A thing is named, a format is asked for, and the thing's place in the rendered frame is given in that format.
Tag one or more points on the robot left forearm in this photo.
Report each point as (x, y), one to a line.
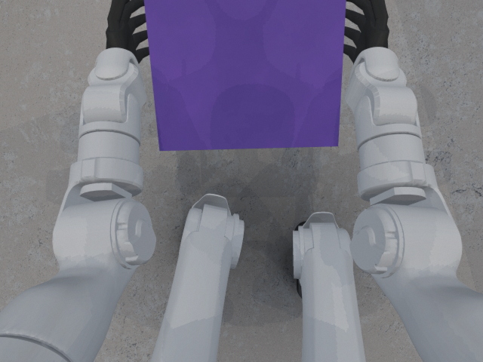
(109, 137)

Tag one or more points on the left robot upper arm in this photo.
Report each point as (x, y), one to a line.
(98, 246)

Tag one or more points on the robot right thigh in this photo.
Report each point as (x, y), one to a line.
(331, 324)

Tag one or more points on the robot right foot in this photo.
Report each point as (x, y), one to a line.
(298, 282)

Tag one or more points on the robot left hand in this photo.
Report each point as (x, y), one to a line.
(121, 27)

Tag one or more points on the right robot upper arm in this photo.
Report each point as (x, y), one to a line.
(413, 254)

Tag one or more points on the robot right hand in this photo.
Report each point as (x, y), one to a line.
(373, 27)

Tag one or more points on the carton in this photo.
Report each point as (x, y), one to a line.
(246, 74)

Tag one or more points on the robot right forearm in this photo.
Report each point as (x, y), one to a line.
(388, 135)

